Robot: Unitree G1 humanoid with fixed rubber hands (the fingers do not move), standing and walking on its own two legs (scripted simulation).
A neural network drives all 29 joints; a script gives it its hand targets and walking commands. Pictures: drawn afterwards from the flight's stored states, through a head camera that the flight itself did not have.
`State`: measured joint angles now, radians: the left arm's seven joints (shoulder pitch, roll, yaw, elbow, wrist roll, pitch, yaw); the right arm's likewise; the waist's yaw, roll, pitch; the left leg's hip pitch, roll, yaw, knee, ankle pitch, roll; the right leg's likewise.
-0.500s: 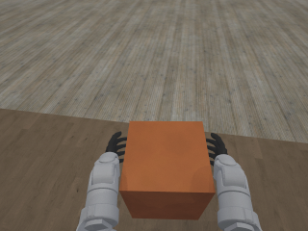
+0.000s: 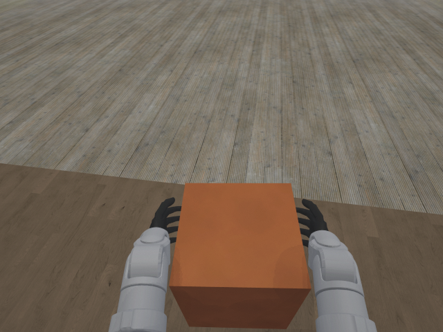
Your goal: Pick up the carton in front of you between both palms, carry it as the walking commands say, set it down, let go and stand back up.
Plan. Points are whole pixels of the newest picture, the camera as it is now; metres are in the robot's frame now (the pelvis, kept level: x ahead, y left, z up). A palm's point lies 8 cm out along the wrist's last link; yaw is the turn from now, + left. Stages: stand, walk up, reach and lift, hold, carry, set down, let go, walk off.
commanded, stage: reach and lift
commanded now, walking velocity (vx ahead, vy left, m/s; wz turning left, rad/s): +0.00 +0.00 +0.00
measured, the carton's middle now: (237, 258) +0.28 +0.00 -0.04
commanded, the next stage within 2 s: hold in 0.04 s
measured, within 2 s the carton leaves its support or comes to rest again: neither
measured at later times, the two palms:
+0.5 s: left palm (157, 237) +0.27 +0.15 +0.05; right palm (322, 241) +0.27 -0.15 +0.05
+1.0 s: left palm (171, 185) +0.35 +0.13 +0.10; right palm (329, 191) +0.35 -0.17 +0.10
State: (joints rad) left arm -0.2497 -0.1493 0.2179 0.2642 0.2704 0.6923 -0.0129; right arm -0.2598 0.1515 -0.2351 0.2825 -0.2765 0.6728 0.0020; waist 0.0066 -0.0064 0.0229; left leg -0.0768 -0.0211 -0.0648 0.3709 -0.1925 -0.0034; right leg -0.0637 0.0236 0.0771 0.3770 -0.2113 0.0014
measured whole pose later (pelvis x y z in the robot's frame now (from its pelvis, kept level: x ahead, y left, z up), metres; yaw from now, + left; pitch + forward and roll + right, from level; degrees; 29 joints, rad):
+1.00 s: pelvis +0.07 -0.01 +0.00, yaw -1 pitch +5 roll +2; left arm -0.18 -0.14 0.10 -0.21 0.13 1.01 0.07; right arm -0.17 0.13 -0.14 -0.21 -0.12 0.99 -0.07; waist 0.00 -0.04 -0.17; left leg -0.41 0.01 0.11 0.65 -0.39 -0.01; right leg -0.16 -0.03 -0.01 0.38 -0.29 -0.01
